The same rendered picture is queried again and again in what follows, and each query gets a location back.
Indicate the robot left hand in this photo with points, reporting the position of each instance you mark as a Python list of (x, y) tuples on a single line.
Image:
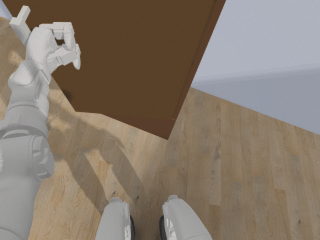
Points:
[(42, 47)]

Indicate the left robot upper arm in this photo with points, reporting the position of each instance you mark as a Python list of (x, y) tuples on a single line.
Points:
[(25, 162)]

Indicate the robot left thigh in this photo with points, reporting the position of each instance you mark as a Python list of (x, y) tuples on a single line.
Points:
[(114, 220)]

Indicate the left robot forearm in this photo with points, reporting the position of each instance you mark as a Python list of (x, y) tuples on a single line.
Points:
[(28, 108)]

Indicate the handle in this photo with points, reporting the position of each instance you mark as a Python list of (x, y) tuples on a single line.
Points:
[(19, 25)]

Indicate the cupboard door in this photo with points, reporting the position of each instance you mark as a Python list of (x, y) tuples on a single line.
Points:
[(135, 54)]

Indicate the right robot shin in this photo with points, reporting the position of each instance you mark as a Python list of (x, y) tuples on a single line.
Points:
[(170, 232)]

